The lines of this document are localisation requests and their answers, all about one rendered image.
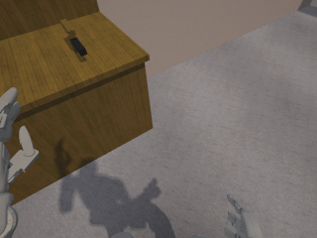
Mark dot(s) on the counter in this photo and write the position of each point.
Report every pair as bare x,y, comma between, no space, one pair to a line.
75,108

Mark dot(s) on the robot right hand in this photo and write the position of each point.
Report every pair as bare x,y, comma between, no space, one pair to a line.
246,225

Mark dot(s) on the left robot forearm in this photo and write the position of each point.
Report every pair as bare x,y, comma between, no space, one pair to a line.
8,215

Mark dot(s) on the tap lever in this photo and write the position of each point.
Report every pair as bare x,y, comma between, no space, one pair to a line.
81,49

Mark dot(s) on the robot left hand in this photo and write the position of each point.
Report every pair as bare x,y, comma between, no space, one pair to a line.
9,111

